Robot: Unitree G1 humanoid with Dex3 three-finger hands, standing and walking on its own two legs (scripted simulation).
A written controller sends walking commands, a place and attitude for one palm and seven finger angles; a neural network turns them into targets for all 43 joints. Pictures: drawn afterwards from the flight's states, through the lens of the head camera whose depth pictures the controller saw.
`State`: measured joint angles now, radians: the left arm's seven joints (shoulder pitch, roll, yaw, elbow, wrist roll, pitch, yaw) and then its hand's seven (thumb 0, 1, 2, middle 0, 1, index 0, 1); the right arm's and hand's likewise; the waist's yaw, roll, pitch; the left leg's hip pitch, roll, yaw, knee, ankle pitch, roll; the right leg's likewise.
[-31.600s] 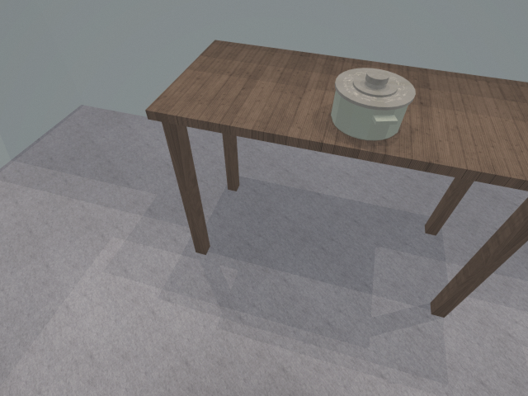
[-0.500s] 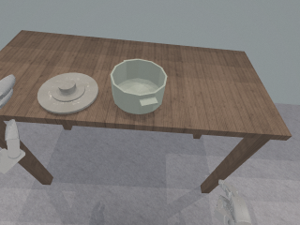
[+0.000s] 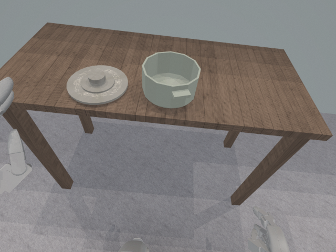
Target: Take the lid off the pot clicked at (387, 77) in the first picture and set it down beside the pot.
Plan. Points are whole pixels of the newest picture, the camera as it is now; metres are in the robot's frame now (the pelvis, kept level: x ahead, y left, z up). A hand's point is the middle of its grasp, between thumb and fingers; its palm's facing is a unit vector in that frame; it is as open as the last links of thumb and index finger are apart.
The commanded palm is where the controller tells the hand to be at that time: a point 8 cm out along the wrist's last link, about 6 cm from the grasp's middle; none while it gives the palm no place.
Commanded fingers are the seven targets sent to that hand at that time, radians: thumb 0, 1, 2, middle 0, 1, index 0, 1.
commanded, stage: step back with the hand held close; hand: left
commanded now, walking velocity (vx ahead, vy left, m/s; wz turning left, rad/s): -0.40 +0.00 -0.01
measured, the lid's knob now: (96, 76) +0.61 +0.27 +0.04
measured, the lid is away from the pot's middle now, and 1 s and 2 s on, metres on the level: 0.24 0.24 0.24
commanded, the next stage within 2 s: stop stepping back and stand still in 0.38 s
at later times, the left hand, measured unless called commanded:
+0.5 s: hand out of the picture +0.13 +0.26 +0.21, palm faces +0.31 -0.89 -0.35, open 7.4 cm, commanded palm +0.04 +0.31 +0.22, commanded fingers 0.00 0.90 0.90 -0.20 -0.30 -0.20 -0.30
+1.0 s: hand out of the picture -0.07 +0.33 +0.21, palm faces +0.49 -0.85 -0.19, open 7.4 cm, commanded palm -0.15 +0.36 +0.22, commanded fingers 0.00 0.90 0.90 -0.20 -0.30 -0.20 -0.30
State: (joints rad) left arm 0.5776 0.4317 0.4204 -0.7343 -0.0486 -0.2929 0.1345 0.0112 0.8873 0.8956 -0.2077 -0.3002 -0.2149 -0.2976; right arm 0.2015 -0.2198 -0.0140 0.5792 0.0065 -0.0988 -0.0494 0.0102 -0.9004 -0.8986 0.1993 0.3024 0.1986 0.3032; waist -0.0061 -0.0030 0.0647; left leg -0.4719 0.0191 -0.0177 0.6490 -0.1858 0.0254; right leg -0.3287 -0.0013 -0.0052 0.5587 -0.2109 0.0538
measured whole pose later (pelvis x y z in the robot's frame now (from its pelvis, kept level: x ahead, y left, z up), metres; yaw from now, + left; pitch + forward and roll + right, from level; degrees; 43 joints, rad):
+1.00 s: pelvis -0.29 +0.08 -0.01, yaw -1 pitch -1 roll +0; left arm 0.34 0.35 0.43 -0.52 -0.08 -0.19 0.16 0.00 0.89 0.90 -0.20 -0.30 -0.21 -0.30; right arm 0.23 -0.18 0.02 0.61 0.04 -0.10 -0.08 0.01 -0.90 -0.90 0.20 0.30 0.20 0.30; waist -0.01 -0.07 -0.07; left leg -0.30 0.05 0.04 0.71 -0.42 -0.03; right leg -0.39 -0.05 -0.05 0.83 -0.46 -0.02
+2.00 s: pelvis -0.25 +0.08 +0.01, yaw +4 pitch +2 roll +0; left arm 0.28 0.18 0.05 0.99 0.01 0.02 0.03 0.00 0.92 0.90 -0.19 -0.30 -0.20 -0.29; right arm 0.25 -0.14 -0.05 0.94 -0.01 -0.02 -0.04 0.00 -0.94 -0.90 0.20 0.30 0.20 0.30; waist 0.01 0.00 0.03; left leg -0.22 -0.01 0.04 0.52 -0.33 0.03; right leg -0.25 0.02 0.03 0.53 -0.31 -0.01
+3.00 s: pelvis -0.25 +0.08 +0.02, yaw +2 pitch -1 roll +0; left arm 0.29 0.13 0.03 1.11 0.01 0.00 0.05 0.01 0.92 0.90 -0.20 -0.30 -0.20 -0.29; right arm 0.32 -0.10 -0.04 1.10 0.00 -0.01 -0.04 0.01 -0.91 -0.90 0.20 0.30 0.20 0.30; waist -0.01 0.00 0.04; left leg -0.13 -0.01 0.06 0.46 -0.32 0.03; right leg -0.16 0.03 0.05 0.46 -0.29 -0.01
